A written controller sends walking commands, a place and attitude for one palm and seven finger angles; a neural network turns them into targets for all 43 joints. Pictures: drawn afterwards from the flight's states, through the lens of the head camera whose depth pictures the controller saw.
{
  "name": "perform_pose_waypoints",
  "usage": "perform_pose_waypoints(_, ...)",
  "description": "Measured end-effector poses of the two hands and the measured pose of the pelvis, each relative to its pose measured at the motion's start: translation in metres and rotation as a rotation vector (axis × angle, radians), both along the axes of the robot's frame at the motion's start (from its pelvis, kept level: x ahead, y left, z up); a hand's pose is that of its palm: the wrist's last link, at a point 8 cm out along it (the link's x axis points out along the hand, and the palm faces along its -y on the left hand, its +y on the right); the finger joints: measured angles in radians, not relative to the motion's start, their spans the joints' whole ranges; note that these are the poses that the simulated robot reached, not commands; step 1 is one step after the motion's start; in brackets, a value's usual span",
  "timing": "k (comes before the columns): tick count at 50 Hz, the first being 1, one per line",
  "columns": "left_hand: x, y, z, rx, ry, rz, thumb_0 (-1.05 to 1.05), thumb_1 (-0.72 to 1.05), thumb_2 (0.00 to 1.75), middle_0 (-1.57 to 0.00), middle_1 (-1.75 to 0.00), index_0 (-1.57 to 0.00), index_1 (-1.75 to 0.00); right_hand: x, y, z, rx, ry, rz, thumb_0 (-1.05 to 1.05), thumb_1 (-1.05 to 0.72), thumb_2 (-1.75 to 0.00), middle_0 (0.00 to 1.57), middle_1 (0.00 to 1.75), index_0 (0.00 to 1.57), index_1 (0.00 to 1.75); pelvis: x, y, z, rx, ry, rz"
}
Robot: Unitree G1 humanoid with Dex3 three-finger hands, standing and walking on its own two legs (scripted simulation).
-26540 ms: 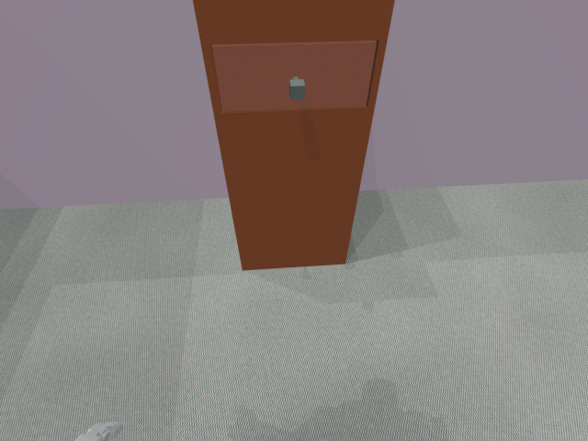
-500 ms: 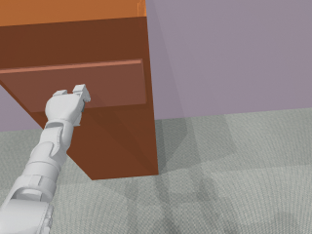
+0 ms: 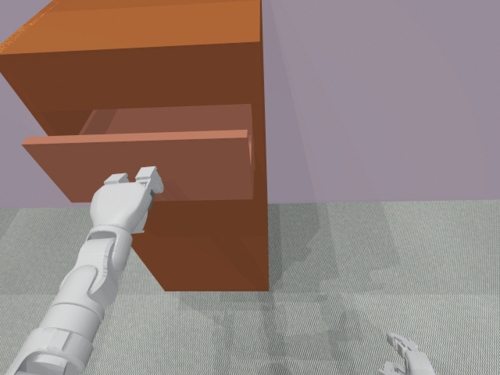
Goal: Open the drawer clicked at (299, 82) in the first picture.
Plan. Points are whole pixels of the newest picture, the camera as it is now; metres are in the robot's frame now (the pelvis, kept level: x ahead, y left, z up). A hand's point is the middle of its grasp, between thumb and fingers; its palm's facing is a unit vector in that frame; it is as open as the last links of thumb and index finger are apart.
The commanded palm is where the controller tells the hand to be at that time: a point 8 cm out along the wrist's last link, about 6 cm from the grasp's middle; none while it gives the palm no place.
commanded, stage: pull the drawer open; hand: left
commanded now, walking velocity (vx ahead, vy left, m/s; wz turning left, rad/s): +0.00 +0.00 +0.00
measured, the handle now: (142, 189) +0.41 +0.23 +0.06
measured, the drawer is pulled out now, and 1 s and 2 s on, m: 0.09 0.20 0.30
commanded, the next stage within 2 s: none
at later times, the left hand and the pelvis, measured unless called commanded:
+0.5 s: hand (129, 247) +0.30 +0.23 +0.04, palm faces -0.01 -0.09 -1.00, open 7.1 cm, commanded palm +0.27 +0.25 +0.10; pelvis +0.00 -0.01 +0.00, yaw -1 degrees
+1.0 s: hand (118, 283) +0.24 +0.22 +0.04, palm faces +0.01 -0.08 -1.00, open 7.0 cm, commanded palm +0.21 +0.24 +0.10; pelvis -0.01 -0.01 +0.00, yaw +0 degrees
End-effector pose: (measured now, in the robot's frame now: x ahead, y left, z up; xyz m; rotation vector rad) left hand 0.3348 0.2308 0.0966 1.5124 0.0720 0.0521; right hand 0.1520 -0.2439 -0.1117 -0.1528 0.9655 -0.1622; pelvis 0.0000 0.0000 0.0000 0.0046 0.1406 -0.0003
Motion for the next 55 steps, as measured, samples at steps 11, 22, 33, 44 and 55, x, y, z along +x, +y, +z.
perform_pose_waypoints(11, -0.02, -0.001, 0.0, -0.009, 0.0, 0.002, 0.03, 0.6, 0.77, -0.42, -1.35, -0.25, -1.32, 0.002, -0.003, -0.001, -0.005, -0.002, 0.022, 0.01, -0.9, -0.9, 0.2, 0.3, 0.2, 0.3, -0.004, -0.007, 0.001, 0.005, -0.017, 0.002)
perform_pose_waypoints(22, -0.042, -0.002, -0.001, -0.021, -0.001, 0.009, 0.04, 0.61, 0.76, -0.42, -1.35, -0.24, -1.31, 0.004, -0.008, 0.0, 0.003, -0.023, 0.006, 0.01, -0.9, -0.9, 0.2, 0.3, 0.2, 0.3, 0.0, -0.008, 0.001, 0.009, -0.023, -0.015)
perform_pose_waypoints(33, -0.081, -0.004, -0.002, -0.034, -0.018, 0.013, 0.04, 0.6, 0.79, -0.42, -1.35, -0.24, -1.31, 0.031, 0.0, 0.009, 0.004, -0.088, 0.059, 0.01, -0.9, -0.9, 0.2, 0.3, 0.2, 0.3, 0.001, -0.006, 0.001, 0.01, -0.038, -0.013)
perform_pose_waypoints(44, -0.108, -0.006, -0.002, -0.025, -0.023, 0.03, 0.04, 0.59, 0.79, -0.42, -1.35, -0.27, -1.32, 0.055, 0.024, 0.014, 0.038, -0.145, 0.137, 0.01, -0.9, -0.9, 0.2, 0.3, 0.2, 0.3, -0.004, -0.008, 0.0, 0.01, -0.061, 0.004)
perform_pose_waypoints(55, -0.119, -0.007, 0.0, -0.036, -0.005, 0.041, 0.05, 0.6, 0.75, -0.42, -1.35, -0.27, -1.32, 0.048, 0.027, 0.015, 0.048, -0.144, 0.151, 0.01, -0.9, -0.9, 0.2, 0.3, 0.2, 0.3, -0.006, -0.011, 0.001, 0.011, -0.076, -0.005)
